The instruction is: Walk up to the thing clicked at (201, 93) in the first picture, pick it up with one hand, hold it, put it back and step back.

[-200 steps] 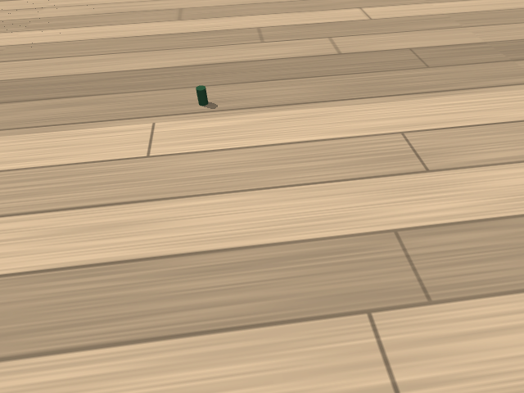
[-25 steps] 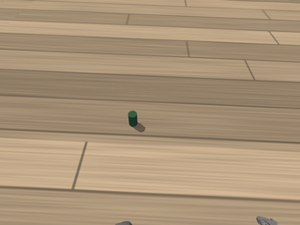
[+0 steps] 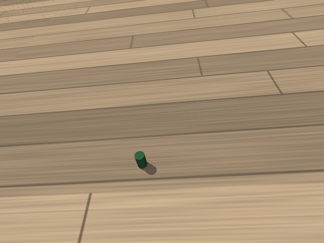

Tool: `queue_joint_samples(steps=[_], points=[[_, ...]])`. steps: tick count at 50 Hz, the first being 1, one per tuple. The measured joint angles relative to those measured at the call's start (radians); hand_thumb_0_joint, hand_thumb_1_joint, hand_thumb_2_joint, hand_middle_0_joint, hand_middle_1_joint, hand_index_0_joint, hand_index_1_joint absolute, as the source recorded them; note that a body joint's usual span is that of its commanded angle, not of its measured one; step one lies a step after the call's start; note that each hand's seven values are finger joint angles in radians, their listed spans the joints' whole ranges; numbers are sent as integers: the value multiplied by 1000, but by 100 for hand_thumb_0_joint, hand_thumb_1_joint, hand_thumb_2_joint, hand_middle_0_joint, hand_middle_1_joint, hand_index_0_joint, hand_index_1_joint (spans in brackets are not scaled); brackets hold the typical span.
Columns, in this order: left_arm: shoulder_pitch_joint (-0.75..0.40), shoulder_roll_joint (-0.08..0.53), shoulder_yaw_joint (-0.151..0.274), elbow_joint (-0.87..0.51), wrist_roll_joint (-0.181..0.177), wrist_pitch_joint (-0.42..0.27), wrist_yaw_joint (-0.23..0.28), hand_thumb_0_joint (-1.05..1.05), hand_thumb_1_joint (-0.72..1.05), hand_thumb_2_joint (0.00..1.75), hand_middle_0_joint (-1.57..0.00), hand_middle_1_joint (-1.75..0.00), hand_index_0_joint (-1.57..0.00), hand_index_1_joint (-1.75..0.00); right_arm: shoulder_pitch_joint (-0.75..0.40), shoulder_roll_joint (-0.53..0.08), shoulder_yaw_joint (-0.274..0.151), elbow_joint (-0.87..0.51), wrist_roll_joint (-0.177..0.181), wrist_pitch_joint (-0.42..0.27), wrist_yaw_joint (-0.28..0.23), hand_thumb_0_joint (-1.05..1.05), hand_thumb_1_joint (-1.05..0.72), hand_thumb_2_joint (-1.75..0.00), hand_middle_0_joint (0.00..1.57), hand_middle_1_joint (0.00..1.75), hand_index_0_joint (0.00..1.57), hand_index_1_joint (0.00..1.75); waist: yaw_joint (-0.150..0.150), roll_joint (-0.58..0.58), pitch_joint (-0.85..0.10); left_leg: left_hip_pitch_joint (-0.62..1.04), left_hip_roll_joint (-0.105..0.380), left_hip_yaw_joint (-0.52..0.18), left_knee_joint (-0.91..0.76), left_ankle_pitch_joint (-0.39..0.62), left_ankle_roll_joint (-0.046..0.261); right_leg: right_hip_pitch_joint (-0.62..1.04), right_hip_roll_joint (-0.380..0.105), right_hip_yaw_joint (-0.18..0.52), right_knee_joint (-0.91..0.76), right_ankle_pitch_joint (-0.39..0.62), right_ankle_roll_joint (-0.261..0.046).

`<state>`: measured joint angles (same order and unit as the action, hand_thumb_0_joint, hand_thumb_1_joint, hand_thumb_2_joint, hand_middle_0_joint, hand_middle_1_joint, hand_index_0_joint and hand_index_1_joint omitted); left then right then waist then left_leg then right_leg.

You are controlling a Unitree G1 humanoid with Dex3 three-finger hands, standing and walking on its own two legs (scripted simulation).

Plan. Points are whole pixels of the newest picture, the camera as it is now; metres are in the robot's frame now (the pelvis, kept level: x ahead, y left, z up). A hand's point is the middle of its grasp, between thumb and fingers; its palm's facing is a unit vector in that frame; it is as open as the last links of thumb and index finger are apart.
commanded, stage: walk up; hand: left
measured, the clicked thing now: (141, 160) +0.77 +0.24 -0.70
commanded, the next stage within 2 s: none
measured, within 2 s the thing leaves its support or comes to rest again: neither
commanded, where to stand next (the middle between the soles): +0.42 +0.02 m, yaw -1 degrees
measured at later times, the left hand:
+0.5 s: hand out of the picture +0.16 +0.31 -0.16, palm faces +0.04 -0.94 -0.35, open 7.4 cm
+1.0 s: hand (81, 186) +0.33 +0.30 -0.11, palm faces -0.01 -0.89 -0.46, open 7.4 cm
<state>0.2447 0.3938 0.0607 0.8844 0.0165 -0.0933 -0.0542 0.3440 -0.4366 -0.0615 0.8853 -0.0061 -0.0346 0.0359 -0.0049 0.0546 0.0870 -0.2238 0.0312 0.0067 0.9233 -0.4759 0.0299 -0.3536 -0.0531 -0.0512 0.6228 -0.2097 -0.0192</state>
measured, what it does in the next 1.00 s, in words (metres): walks ahead: left foot, then right foot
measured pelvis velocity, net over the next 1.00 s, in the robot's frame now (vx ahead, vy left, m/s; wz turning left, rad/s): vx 0.28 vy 0.01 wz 0.01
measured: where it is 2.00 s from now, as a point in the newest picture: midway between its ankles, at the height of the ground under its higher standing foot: (173, 227)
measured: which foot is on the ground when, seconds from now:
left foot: up 0.00-0.42, down 0.44-0.92, up 0.94-1.00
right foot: down 0.00-0.46, up 0.48-0.88, down 0.90-1.00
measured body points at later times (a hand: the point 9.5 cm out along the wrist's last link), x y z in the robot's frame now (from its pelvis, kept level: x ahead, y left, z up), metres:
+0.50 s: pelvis +0.16 +0.04 +0.00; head +0.17 +0.06 +0.44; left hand +0.16 +0.36 -0.13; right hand +0.28 -0.28 -0.09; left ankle +0.24 +0.15 -0.73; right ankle +0.09 -0.10 -0.70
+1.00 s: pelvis +0.28 +0.01 +0.00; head +0.30 -0.02 +0.45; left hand +0.33 +0.34 -0.08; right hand +0.34 -0.30 -0.14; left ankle +0.25 +0.14 -0.69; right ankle +0.36 -0.10 -0.72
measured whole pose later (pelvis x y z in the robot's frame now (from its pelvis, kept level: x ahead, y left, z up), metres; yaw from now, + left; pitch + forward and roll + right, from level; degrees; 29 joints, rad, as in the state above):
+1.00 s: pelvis +0.28 +0.01 +0.00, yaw +0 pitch -4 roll +1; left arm 0.30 0.39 0.04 0.89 0.02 -0.09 -0.02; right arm 0.31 -0.42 -0.05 0.86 -0.01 0.00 0.03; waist 0.01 0.07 0.10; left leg -0.29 0.02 0.04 0.91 -0.50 0.03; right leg -0.34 -0.04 -0.03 0.61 -0.21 -0.02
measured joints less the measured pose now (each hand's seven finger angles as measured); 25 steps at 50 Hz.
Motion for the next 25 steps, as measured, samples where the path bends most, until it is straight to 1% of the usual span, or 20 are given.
queue_joint_samples(steps=[2, 3, 5, 8, 11, 13, 16, 20, 21, 22, 23, 24, 25], points=[[13, -15, -10, -10, -9, -2, 6, 0, 91, 90, -21, -30, -20, -30, -14, -2, 7, 12, 4, 4, 1, 1, -90, -90, 20, 30, 20, 30, 18, 1, 0, -83, -28, -7, 127, 29, 5, 42, -6, 3, -37, -3, -5], [23, -22, -15, -12, -12, -3, 9, 0, 91, 90, -21, -30, -20, -30, -22, -5, 7, 13, 8, 4, 2, 1, -90, -90, 20, 30, 20, 30, 23, 6, -1, -118, -30, -14, 149, 54, 6, 66, -5, 2, -66, 2, -4], [45, -28, -24, -11, -16, -3, 14, 0, 91, 90, -21, -30, -20, -30, -35, -8, 6, 9, 10, 3, 7, 1, -90, -90, 20, 30, 20, 30, 30, 17, -3, -177, -22, -32, 140, 116, 5, 111, 3, -2, -118, 10, -5], [76, -28, -28, -7, -14, -1, 17, 0, 90, 90, -21, -30, -21, -30, -49, -7, -1, 1, 7, 7, 17, 1, -90, -90, 20, 30, 20, 30, 33, 28, -6, -241, -4, -67, 88, 200, -8, 166, 22, -15, -171, 9, -12], [98, -23, -25, -10, -9, 2, 19, 0, 90, 90, -21, -30, -21, -30, -54, -3, -9, 6, 1, 18, 26, 1, -90, -90, 20, 30, 20, 30, 31, 30, -10, -276, 10, -80, -1, 252, -28, 214, 36, -36, -208, -3, -12], [108, -16, -19, -15, -6, 3, 19, 0, 90, 90, -21, -30, -21, -30, -57, 2, -11, 12, -7, 24, 32, 1, -90, -90, 20, 30, 20, 30, 35, 21, -10, -279, 20, -69, -81, 266, -35, 240, 40, -48, -218, -19, -12], [119, -3, -11, -22, -3, 2, 20, 0, 90, 90, -21, -30, -21, -30, -65, 10, -11, 15, -16, 25, 41, 1, -90, -90, 20, 30, 20, 30, 42, 4, -3, -261, 39, -39, -205, 288, -33, 267, 42, -61, -207, -57, -5], [131, 19, -10, -22, -5, 8, 21, 0, 90, 90, -21, -30, -21, -30, -83, 19, -11, 11, -19, 16, 47, 1, -90, -90, 20, 30, 20, 30, 47, -24, -3, -199, 49, 2, -320, 301, -14, 284, 33, -74, -144, -138, 17], [137, 25, -11, -21, -6, 11, 22, 0, 90, 90, -21, -30, -21, -30, -86, 21, -11, 7, -20, 11, 47, 1, -90, -90, 20, 30, 20, 30, 47, -32, -8, -172, 45, 12, -347, 304, -8, 282, 27, -74, -115, -166, 25], [139, 32, -12, -20, -7, 15, 23, 0, 90, 90, -21, -30, -21, -30, -92, 24, -13, 2, -20, 2, 45, 1, -90, -90, 20, 30, 20, 30, 45, -50, -8, -154, 32, 21, -361, 336, -8, 275, 11, -72, -71, -201, 31], [136, 38, -12, -15, -8, 22, 25, 0, 90, 90, -21, -30, -21, -30, -103, 33, -14, -2, -23, -8, 41, 1, -90, -90, 20, 30, 20, 30, 45, -80, 2, -146, 11, 39, -344, 330, -10, 255, -19, -57, 3, -230, 18], [130, 35, -12, -10, -10, 30, 27, 0, 90, 90, -21, -30, -21, -30, -109, 35, -13, -16, -25, -18, 36, 1, -90, -90, 20, 30, 20, 30, 44, -93, 9, -144, 2, 53, -316, 304, -8, 215, -25, -24, 111, -252, 6], [125, 27, -16, -5, -12, 38, 31, 0, 91, 90, -21, -30, -20, -30, -113, 34, -11, -30, -21, -26, 31, 1, -90, -90, 20, 30, 20, 30, 38, -89, 13, -141, 3, 55, -296, 280, -5, 169, -7, 5, 223, -275, -5]])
